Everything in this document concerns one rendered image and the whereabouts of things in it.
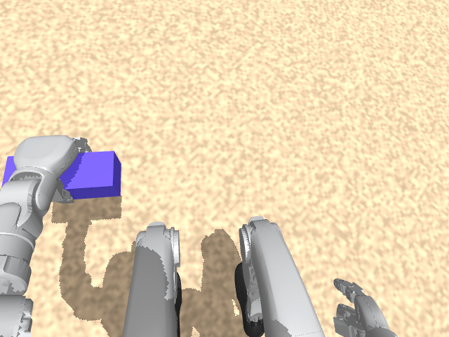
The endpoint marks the right robot foot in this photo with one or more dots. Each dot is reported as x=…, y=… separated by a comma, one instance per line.
x=252, y=329

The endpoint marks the carton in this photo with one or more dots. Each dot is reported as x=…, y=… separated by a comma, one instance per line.
x=91, y=175

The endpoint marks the left robot arm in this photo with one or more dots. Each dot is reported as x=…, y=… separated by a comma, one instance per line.
x=24, y=201

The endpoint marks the left robot hand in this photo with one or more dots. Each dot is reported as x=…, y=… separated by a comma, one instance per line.
x=54, y=154

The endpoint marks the right robot hand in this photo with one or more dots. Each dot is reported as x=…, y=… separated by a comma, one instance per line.
x=366, y=316

